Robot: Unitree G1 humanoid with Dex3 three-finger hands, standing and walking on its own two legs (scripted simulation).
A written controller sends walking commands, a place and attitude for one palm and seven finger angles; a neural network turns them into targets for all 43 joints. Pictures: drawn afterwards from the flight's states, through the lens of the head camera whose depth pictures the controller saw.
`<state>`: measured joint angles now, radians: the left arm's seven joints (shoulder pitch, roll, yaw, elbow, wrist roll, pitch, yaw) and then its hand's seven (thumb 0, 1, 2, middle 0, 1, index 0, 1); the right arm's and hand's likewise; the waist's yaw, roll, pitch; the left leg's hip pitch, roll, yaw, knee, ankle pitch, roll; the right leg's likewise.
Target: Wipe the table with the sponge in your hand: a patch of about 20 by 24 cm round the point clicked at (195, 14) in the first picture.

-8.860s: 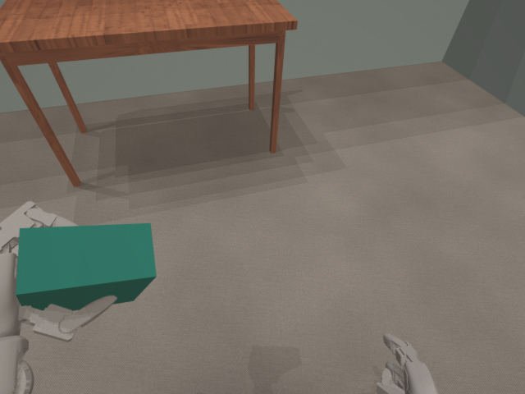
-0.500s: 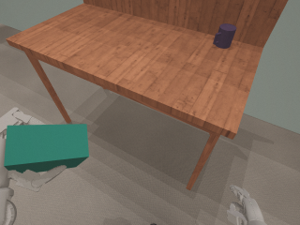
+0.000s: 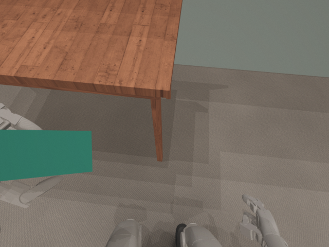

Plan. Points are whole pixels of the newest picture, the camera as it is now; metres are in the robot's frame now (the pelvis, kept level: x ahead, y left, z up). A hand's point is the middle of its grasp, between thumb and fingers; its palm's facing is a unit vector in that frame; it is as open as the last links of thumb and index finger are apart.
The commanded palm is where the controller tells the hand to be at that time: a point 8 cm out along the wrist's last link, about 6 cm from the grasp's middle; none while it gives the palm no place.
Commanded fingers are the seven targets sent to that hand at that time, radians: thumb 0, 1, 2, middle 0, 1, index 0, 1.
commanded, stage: turn to face it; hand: left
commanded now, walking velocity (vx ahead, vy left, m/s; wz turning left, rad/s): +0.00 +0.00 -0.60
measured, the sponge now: (55, 156) +0.25 +0.19 +0.15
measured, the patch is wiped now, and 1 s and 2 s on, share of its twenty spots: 0.00 0.00 0.00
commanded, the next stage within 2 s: come to a stop and stand still in 0.76 s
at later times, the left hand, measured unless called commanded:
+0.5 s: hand (120, 157) +0.25 +0.08 +0.17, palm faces +0.10 -0.88 -0.47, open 10.4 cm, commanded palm +0.19 +0.15 +0.19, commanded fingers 0.00 0.10 1.30 -1.20 -1.60 -1.20 -1.60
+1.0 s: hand (140, 200) +0.18 +0.04 +0.18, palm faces -0.02 -0.91 -0.42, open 10.4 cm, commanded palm +0.16 +0.11 +0.19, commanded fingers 0.00 0.10 1.30 -1.20 -1.60 -1.20 -1.60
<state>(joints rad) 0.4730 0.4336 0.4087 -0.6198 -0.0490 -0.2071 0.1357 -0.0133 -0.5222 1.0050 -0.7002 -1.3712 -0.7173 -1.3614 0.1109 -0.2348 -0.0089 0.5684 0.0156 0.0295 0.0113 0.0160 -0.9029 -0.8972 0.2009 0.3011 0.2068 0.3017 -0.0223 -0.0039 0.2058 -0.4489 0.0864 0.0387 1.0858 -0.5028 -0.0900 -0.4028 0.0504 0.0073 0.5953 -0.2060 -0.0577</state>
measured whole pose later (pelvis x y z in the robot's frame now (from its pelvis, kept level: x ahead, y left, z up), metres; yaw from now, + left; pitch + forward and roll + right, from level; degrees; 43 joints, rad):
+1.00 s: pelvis -0.11 -0.08 +0.01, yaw -25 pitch +1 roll +2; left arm 0.51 0.38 0.34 -0.54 -0.03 -0.18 0.15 -0.01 -0.53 1.01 -0.70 -1.37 -0.72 -1.36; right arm 0.19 -0.25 -0.03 0.57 0.01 0.03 -0.04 0.01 -0.91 -0.90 0.20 0.30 0.20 0.30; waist 0.00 -0.05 0.01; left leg -0.26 0.01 0.04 0.60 -0.43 -0.01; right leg -0.33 0.08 0.01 0.39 -0.08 -0.10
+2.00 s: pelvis -0.11 -0.02 +0.01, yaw -30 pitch +0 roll -1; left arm 0.44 0.41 0.32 -0.55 -0.01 -0.25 0.09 -0.01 -0.53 1.01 -0.70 -1.37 -0.72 -1.36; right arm 0.17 -0.13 0.04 0.53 -0.02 -0.17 0.03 0.01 -0.90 -0.90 0.20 0.30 0.21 0.30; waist 0.01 -0.08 0.08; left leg -0.25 -0.05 0.11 0.47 -0.23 0.09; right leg -0.26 -0.02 -0.06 0.62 -0.36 -0.02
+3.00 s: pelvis -0.12 -0.05 +0.02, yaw -28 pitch +1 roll -1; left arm 0.44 0.37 0.32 -0.44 -0.05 -0.18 0.12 -0.01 -0.52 1.01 -0.71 -1.37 -0.73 -1.36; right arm 0.21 -0.22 0.04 0.55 -0.01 -0.06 -0.05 0.02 -0.90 -0.90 0.20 0.30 0.21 0.30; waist 0.02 0.00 -0.01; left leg -0.23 -0.02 0.07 0.41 -0.19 0.06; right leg -0.13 0.06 -0.08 0.34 -0.22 -0.06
